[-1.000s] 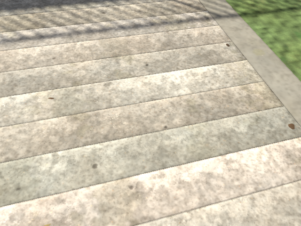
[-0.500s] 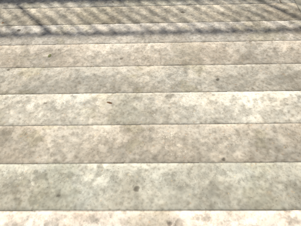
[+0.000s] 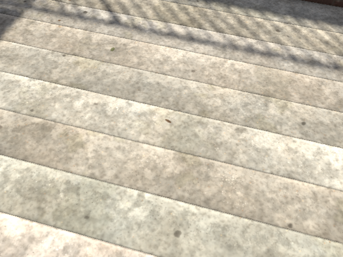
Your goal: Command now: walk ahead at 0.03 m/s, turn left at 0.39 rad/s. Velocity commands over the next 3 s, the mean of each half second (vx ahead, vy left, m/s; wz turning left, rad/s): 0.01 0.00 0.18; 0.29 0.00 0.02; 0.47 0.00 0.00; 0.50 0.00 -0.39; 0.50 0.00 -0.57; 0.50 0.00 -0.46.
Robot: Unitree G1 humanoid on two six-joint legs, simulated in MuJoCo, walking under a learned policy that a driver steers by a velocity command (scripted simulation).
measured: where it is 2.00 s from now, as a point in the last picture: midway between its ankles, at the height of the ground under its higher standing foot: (155, 191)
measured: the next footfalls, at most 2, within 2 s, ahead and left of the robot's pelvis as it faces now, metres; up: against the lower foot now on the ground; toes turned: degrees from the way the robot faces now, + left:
right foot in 0.20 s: +0.06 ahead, -0.13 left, +0.00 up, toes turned +4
left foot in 0.48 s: +0.02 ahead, +0.07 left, +0.00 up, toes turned -2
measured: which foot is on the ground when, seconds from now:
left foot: down 0.00-0.20, up 0.22-0.46, down 0.48-0.78, up 0.80-1.00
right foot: up 0.00-0.18, down 0.20-1.00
